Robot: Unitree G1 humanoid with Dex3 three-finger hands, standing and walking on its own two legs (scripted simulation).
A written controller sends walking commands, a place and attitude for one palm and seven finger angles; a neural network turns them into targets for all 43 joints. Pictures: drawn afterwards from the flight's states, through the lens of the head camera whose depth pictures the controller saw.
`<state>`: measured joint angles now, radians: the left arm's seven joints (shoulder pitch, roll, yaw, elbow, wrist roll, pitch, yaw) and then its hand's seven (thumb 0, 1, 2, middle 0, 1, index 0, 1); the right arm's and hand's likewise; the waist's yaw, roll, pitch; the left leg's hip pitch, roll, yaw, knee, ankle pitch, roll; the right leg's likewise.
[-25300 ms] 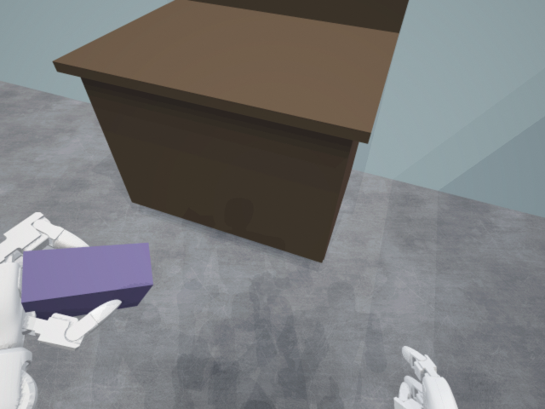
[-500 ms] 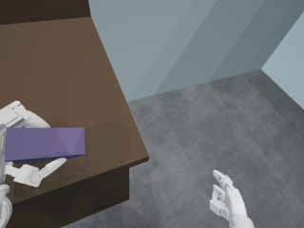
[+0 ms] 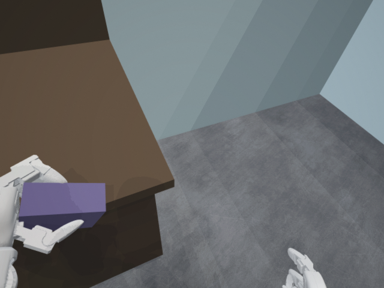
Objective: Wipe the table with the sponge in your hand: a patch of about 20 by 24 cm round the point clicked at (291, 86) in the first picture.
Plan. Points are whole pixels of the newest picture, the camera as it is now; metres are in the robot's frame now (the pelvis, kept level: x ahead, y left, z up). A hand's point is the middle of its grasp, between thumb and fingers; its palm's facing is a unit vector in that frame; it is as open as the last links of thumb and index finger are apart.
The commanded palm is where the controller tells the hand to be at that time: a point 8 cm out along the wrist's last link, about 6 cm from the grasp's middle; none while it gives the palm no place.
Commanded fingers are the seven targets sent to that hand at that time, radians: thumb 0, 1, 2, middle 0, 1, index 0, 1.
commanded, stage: come to a stop and stand still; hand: left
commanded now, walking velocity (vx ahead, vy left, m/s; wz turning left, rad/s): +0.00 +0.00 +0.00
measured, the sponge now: (74, 207) +0.22 +0.22 +0.10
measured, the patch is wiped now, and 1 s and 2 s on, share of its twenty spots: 0.00 0.00 0.00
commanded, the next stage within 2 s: look again from close up in 0.42 s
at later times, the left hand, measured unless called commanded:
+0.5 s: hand (19, 204) +0.19 +0.26 +0.17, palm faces +0.42 -0.81 -0.40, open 9.3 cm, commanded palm +0.14 +0.29 +0.18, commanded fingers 0.00 0.10 1.30 -1.20 -1.60 -1.20 -1.60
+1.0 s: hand (41, 164) +0.26 +0.27 +0.17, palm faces +0.40 -0.83 -0.39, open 9.3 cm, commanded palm +0.20 +0.30 +0.18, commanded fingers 0.00 0.10 1.30 -1.20 -1.60 -1.20 -1.60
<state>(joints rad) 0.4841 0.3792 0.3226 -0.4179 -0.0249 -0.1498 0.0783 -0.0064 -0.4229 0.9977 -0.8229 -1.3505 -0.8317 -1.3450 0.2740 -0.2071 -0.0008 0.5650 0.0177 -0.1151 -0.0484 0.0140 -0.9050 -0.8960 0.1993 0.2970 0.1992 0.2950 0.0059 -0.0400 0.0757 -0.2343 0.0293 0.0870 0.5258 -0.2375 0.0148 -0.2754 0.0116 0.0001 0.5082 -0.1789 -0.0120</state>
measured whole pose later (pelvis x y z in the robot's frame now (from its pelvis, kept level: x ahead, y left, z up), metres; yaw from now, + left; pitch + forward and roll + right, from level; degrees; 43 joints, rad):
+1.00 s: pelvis +0.05 +0.01 +0.01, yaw +1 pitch +0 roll -1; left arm 0.41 0.35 0.35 -0.40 -0.02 -0.22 0.09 0.00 -0.41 1.00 -0.81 -1.38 -0.81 -1.37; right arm 0.20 -0.20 0.01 0.59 -0.01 -0.13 -0.03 0.01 -0.90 -0.90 0.20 0.30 0.20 0.30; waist 0.03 0.00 0.02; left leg -0.19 -0.02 0.02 0.45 -0.26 0.03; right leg -0.21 0.03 0.05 0.41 -0.19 0.00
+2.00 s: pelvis +0.04 +0.03 +0.01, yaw +0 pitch -1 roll -1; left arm 0.39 0.34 0.33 -0.35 -0.01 -0.22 0.07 0.00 -0.41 1.01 -0.80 -1.38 -0.81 -1.38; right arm 0.19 -0.19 0.02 0.57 0.00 -0.14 -0.02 0.01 -0.90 -0.90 0.20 0.30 0.20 0.30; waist 0.02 -0.02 0.02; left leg -0.18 -0.02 0.04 0.45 -0.26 0.05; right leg -0.21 0.03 0.07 0.40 -0.18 0.02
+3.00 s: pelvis +0.03 +0.03 +0.01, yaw -2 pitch +0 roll -1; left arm 0.38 0.32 0.33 -0.40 -0.03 -0.24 0.06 0.00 -0.41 1.01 -0.80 -1.39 -0.80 -1.39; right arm 0.21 -0.20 0.01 0.57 0.01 -0.15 0.01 0.01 -0.90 -0.90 0.20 0.30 0.20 0.30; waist 0.02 0.00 0.04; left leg -0.21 -0.02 0.07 0.47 -0.26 0.05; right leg -0.25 0.03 0.09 0.43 -0.18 0.02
